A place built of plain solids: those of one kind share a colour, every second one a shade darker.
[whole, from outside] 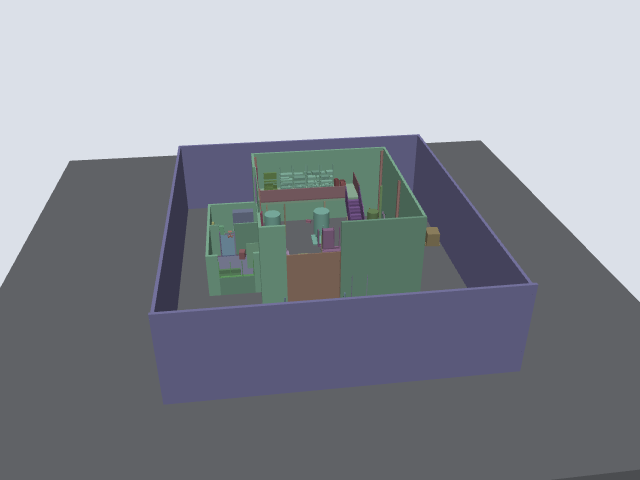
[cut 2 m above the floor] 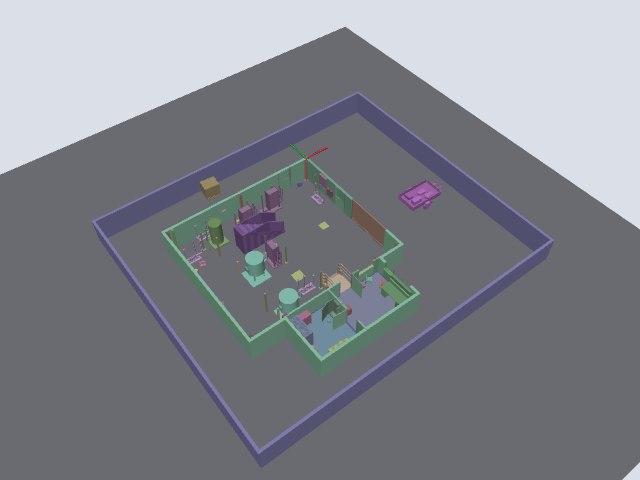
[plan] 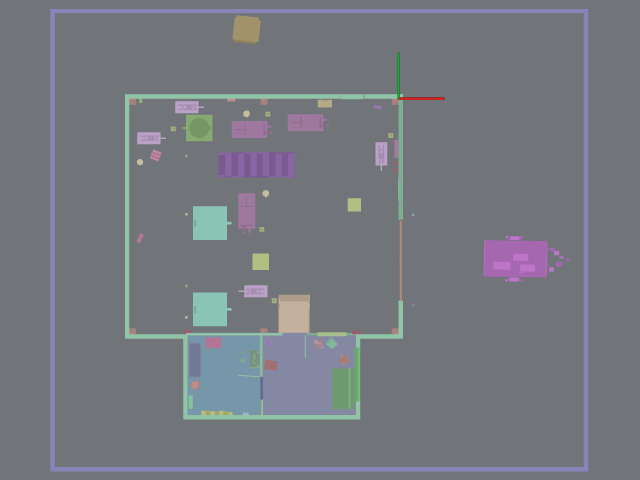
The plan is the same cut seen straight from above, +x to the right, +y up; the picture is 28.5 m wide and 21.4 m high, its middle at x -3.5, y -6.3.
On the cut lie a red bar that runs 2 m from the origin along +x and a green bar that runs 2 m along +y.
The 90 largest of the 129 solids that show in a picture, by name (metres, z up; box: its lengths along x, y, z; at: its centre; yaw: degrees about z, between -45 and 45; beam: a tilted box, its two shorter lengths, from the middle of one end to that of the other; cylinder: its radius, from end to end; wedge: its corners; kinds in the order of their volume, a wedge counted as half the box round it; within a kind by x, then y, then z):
{
 "yard_bound_1": {"box": [0.2, 20.62, 5.9], "at": [-15.43, -6.31, 2.9]},
 "yard_bound_2": {"box": [23.99, 0.2, 5.9], "at": [-3.53, -16.52, 2.9]},
 "yard_bound_3": {"box": [23.99, 0.2, 5.9], "at": [-3.53, 3.9, 2.9]},
 "yard_bound_4": {"box": [0.2, 20.62, 6.2], "at": [8.36, -6.31, 3.05]},
 "wall_1": {"box": [0.2, 10.9, 6.25], "at": [-12.1, -5.25, 3.08]},
 "wall_2": {"box": [2.8, 0.2, 6.25], "at": [-10.8, -10.6, 3.08]},
 "wall_3": {"box": [0.2, 3.8, 3.26], "at": [-9.5, -12.4, 1.58]},
 "wall_4": {"box": [3.5, 0.2, 3.26], "at": [-7.85, -14.2, 1.58]},
 "wall_5": {"box": [3.3, 0.06, 3.26], "at": [-7.75, -10.53, 1.58]},
 "wall_6": {"box": [3.42, 0.06, 6.25], "at": [-7.75, -10.47, 3.08]},
 "wall_7": {"box": [0.06, 0.66, 3.26], "at": [-6.13, -13.77, 1.58]},
 "wall_8": {"box": [0.06, 1.85, 3.26], "at": [-6.13, -11.43, 1.58]},
 "wall_9": {"box": [0.06, 0.66, 3.26], "at": [-6.07, -13.77, 1.58]},
 "wall_10": {"box": [0.06, 1.85, 3.26], "at": [-6.07, -11.43, 1.58]},
 "wall_11": {"box": [12.4, 0.2, 6.25], "at": [-6.0, 0.1, 3.08]},
 "wall_12": {"box": [0.92, 0.06, 2.72], "at": [-5.65, -10.53, 1.85]},
 "wall_13": {"box": [4.4, 0.2, 3.26], "at": [-3.9, -14.2, 1.58]},
 "wall_14": {"box": [1.36, 0.06, 0.97], "at": [-2.98, -10.53, 0.97]},
 "wall_15": {"box": [0.41, 0.06, 2.72], "at": [-2.1, -10.53, 1.85]},
 "wall_16": {"box": [0.2, 0.81, 3.26], "at": [-1.8, -13.9, 1.58]},
 "wall_17": {"box": [0.2, 2.41, 1.46], "at": [-1.8, -12.3, 0.68]},
 "wall_18": {"box": [0.2, 0.61, 3.26], "at": [-1.8, -10.8, 1.58]},
 "wall_19": {"box": [2.1, 0.2, 6.25], "at": [-0.85, -10.6, 3.08]},
 "wall_20": {"box": [0.2, 1.71, 6.25], "at": [0.1, -9.85, 3.08]},
 "wall_21": {"box": [0.2, 5.61, 6.25], "at": [0.1, -2.6, 3.08]},
 "raised_floor_control_1": {"box": [4.33, 3.73, 0.56], "at": [-4.0, -12.3, 0.23]},
 "raised_floor_switch_1": {"box": [3.43, 3.73, 0.56], "at": [-7.75, -12.3, 0.23]},
 "buffer_vessel_1": {"box": [1.51, 1.51, 0.17], "at": [-8.4, -9.39, 0.04]},
 "buffer_vessel_2": {"cylinder": 0.61, "from": [-8.4, -9.39, 0.74], "to": [-8.4, -9.39, 2.63]},
 "buffer_vessel_3": {"box": [1.51, 1.51, 0.17], "at": [-8.4, -5.55, 0.04]},
 "buffer_vessel_4": {"cylinder": 0.61, "from": [-8.4, -5.55, 0.74], "to": [-8.4, -5.55, 2.63]},
 "raised_floor_steel_grating_1": {"box": [2.6, 8.1, 0.2], "at": [-10.7, -6.45, 3.05]},
 "row_1": {"box": [0.48, 1.48, 2.04], "at": [-9.08, -11.65, 1.63]},
 "row_2": {"box": [0.6, 1.6, 2.1], "at": [-9.08, -11.65, 1.66]},
 "plate_exchanger_1": {"box": [0.42, 0.8, 1.56], "at": [-6.77, -5.24, 1.07]},
 "plate_exchanger_2": {"box": [0.76, 1.59, 0.15], "at": [-6.77, -5.0, 0.03]},
 "plate_exchanger_3": {"box": [1.59, 0.76, 0.15], "at": [-6.64, -1.37, 0.03]},
 "plate_exchanger_4": {"box": [0.8, 0.42, 1.56], "at": [-6.42, -1.37, 1.07]},
 "plate_exchanger_5": {"box": [1.59, 0.76, 0.15], "at": [-4.14, -1.07, 0.03]},
 "plate_exchanger_6": {"box": [0.8, 0.42, 1.56], "at": [-3.92, -1.07, 1.07]},
 "air_vessel_1": {"box": [1.18, 1.18, 0.17], "at": [-8.88, -1.31, 0.04]},
 "air_vessel_2": {"cylinder": 0.45, "from": [-8.88, -1.31, 0.36], "to": [-8.88, -1.31, 2.08]},
 "beyond_tote_tank_1": {"box": [1.18, 0.98, 1.02], "at": [-6.77, 3.08, 0.63], "yaw": -6.1},
 "stair_openriser_railpanel_1": {"box": [0.3, 1.1, 0.18], "at": [-8.71, -2.95, 2.54]},
 "stair_openriser_railpanel_2": {"box": [0.1, 1.0, 2.07], "at": [-7.99, -2.95, 0.98]},
 "stair_openriser_railpanel_3": {"box": [0.28, 0.1, 2.07], "at": [-7.88, -3.44, 0.98]},
 "stair_openriser_railpanel_4": {"box": [0.3, 1.1, 0.18], "at": [-7.87, -2.95, 2.01]},
 "stair_openriser_railpanel_5": {"box": [0.28, 0.1, 1.9], "at": [-7.6, -3.44, 0.9]},
 "stair_openriser_railpanel_6": {"box": [0.3, 1.1, 0.18], "at": [-7.59, -2.95, 1.83]},
 "stair_openriser_railpanel_7": {"box": [0.28, 0.1, 1.72], "at": [-7.32, -3.44, 0.81]},
 "stair_openriser_railpanel_8": {"box": [0.3, 1.1, 0.18], "at": [-7.31, -2.95, 1.66]},
 "stair_openriser_railpanel_9": {"box": [0.3, 1.1, 0.18], "at": [-7.03, -2.95, 1.49]},
 "stair_openriser_railpanel_10": {"box": [0.3, 1.1, 0.18], "at": [-6.75, -2.95, 1.31]},
 "stair_openriser_railpanel_11": {"box": [0.3, 1.1, 0.18], "at": [-6.47, -2.95, 1.14]},
 "stair_openriser_railpanel_12": {"box": [0.3, 1.1, 0.18], "at": [-6.19, -2.95, 0.96]},
 "stair_openriser_railpanel_13": {"box": [0.3, 1.1, 0.18], "at": [-5.91, -2.95, 0.79]},
 "stair_openriser_railpanel_14": {"box": [0.3, 1.1, 0.18], "at": [-5.63, -2.95, 0.61]},
 "stair_openriser_railpanel_15": {"box": [0.3, 1.1, 0.18], "at": [-5.35, -2.95, 0.43]},
 "stair_openriser_railpanel_16": {"box": [0.3, 1.1, 0.18], "at": [-5.07, -2.95, 0.26]},
 "stair_openriser_railpanel_17": {"box": [0.3, 1.1, 0.23], "at": [-4.79, -2.95, 0.06]},
 "door_landing_1": {"box": [1.4, 1.1, 0.56], "at": [-4.65, -9.89, 0.23]},
 "door_landing_2": {"box": [1.4, 0.32, 0.39], "at": [-4.65, -9.2, 0.14]},
 "door_landing_3": {"box": [1.4, 0.32, 0.22], "at": [-4.65, -8.9, 0.06]},
 "roller_shutter_1": {"box": [0.06, 3.46, 4.05], "at": [0.12, -7.2, 1.98]},
 "deck_rail_railpanel_1": {"box": [2.6, 0.06, 0.95], "at": [-10.7, -2.4, 3.73]},
 "deck_rail_railpanel_2": {"box": [0.06, 7.0, 0.95], "at": [-9.4, -7.0, 3.73]},
 "pump_unit_1": {"box": [1.04, 0.53, 0.2], "at": [-11.13, -1.76, 0.05]},
 "pump_unit_2": {"box": [1.04, 0.53, 0.2], "at": [-9.43, -0.38, 0.05]},
 "pump_unit_3": {"box": [1.04, 0.53, 0.2], "at": [-6.36, -8.59, 0.05]},
 "pump_unit_4": {"box": [0.53, 1.04, 0.2], "at": [-0.76, -2.46, 0.05]},
 "beyond_trailer_1": {"box": [0.43, 0.54, 0.22], "at": [4.43, -6.78, 0.76], "yaw": -0.9},
 "beyond_trailer_2": {"box": [0.76, 0.35, 0.39], "at": [4.61, -7.45, 0.68], "yaw": -0.9},
 "beyond_trailer_3": {"box": [2.8, 1.6, 0.06], "at": [5.22, -7.14, 0.51], "yaw": -0.9},
 "tool_cabinet_1": {"box": [0.7, 0.46, 0.91], "at": [-8.26, -10.88, 1.06]},
 "control_desk_1": {"box": [0.9, 1.82, 0.03], "at": [-2.51, -12.94, 1.26]},
 "control_desk_2": {"box": [0.27, 1.8, 0.3], "at": [-2.1, -12.94, 1.43]},
 "control_desk_3": {"box": [0.18, 1.8, 0.29], "at": [-2.05, -12.94, 1.73]},
 "shelving_bay_1": {"box": [0.4, 1.0, 0.18], "at": [-11.75, -7.98, 4.38]},
 "shelving_bay_2": {"box": [0.48, 0.94, 0.19], "at": [-11.7, -6.91, 4.06]},
 "shelving_bay_3": {"box": [0.49, 0.67, 0.22], "at": [-11.7, -5.94, 4.04]},
 "door_leaf_1": {"box": [0.99, 0.044, 2.14], "at": [-6.66, -12.37, 1.53], "yaw": -4.2},
 "door_leaf_2": {"box": [0.044, 0.99, 2.14], "at": [-4.15, -11.06, 1.53], "yaw": -0.2},
 "fire_extinguisher_1": {"box": [0.64, 0.34, 0.79], "at": [-3.28, -0.22, 0.34]},
 "pedestal_1": {"box": [0.56, 0.42, 0.65], "at": [-5.69, -11.88, 0.78], "yaw": -7.7},
 "control_cabinet_1": {"box": [0.4, 0.8, 0.18], "at": [-6.41, -11.62, 0.55]},
 "control_cabinet_2": {"box": [0.16, 0.49, 1.03], "at": [-6.29, -11.61, 1.44]},
 "distribution_board_1": {"box": [0.18, 0.8, 0.91], "at": [-0.09, -2.23, 1.5]},
 "radiator_1": {"box": [0.19, 0.6, 0.76], "at": [-9.26, -13.53, 1.0]},
 "guards_leaning_1": {"box": [0.14, 1.02, 0.54], "at": [-11.81, -9.28, 4.33]},
 "downpipe_1": {"box": [0.13, 0.18, 3.05], "at": [-11.49, -0.1, 1.49]}
}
